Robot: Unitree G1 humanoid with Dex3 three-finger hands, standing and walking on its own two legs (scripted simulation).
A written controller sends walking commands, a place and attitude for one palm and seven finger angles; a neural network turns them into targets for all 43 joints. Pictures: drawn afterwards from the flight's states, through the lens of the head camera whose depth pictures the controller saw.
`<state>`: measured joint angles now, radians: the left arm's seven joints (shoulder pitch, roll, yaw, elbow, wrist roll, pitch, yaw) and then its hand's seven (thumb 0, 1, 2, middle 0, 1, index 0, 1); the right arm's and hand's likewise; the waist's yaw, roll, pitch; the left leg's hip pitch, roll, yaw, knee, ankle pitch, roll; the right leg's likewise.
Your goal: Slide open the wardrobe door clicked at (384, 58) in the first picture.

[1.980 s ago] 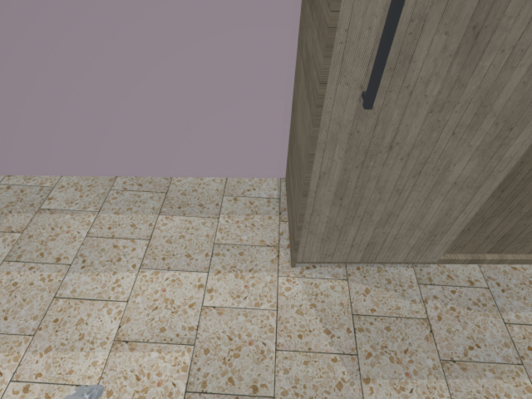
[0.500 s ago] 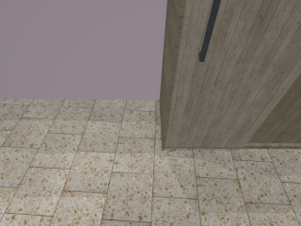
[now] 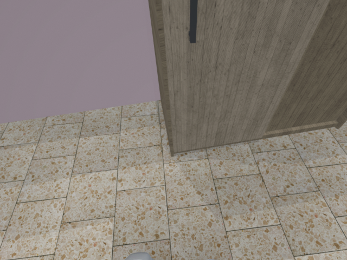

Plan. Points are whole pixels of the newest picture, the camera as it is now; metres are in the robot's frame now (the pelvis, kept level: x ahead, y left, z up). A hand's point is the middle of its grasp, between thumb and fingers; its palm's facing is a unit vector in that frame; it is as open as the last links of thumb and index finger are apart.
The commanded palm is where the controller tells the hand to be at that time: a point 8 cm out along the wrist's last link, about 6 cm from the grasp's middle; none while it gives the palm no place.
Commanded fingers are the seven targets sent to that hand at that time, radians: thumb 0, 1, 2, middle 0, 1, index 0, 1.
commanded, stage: walk to a spot facing it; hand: left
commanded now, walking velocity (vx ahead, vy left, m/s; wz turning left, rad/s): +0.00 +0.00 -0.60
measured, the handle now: out of the picture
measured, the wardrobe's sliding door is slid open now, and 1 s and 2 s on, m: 0.00 0.00 0.00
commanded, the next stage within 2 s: none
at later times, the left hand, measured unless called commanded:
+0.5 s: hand out of the picture +0.10 +0.25 -0.15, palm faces -0.19 -0.95 -0.24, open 7.4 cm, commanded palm none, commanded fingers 0.00 0.90 0.90 -0.20 -0.30 -0.20 -0.30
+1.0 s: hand (139, 240) +0.18 +0.12 -0.13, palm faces -0.58 -0.78 -0.26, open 7.4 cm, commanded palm none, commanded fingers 0.00 0.90 0.90 -0.20 -0.30 -0.20 -0.30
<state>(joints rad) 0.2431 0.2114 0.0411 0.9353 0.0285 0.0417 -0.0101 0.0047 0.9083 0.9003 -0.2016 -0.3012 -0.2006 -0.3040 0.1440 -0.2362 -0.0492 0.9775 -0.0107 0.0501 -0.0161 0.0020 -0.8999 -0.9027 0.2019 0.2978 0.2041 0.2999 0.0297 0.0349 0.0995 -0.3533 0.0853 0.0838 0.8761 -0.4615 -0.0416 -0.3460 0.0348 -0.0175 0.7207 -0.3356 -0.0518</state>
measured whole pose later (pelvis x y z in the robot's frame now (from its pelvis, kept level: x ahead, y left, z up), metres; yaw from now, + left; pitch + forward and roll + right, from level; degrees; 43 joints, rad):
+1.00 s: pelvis -0.04 +0.04 +0.01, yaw -35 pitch -1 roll -1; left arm 0.10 0.21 0.05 0.88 0.02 0.03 -0.01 0.00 0.91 0.90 -0.20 -0.30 -0.20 -0.30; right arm 0.28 -0.26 -0.07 0.98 -0.01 0.06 -0.03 0.00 -0.90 -0.90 0.20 0.30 0.20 0.30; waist -0.05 0.05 0.10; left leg -0.41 0.14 0.09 1.03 -0.51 -0.07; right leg -0.28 0.01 -0.04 0.60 -0.32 -0.02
